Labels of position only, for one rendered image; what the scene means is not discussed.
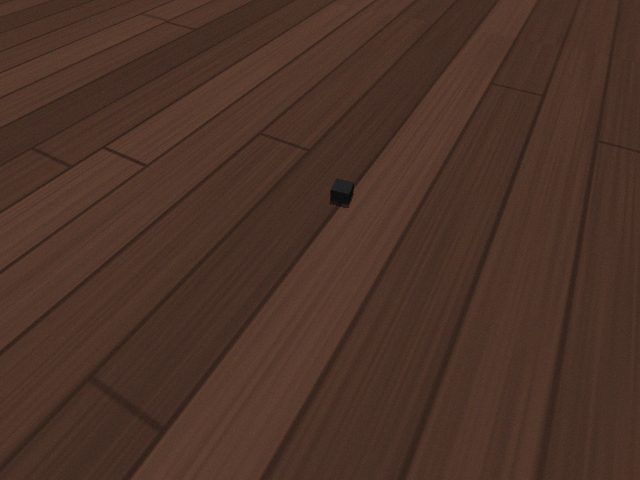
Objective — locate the small box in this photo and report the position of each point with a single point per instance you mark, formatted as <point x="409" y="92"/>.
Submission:
<point x="342" y="191"/>

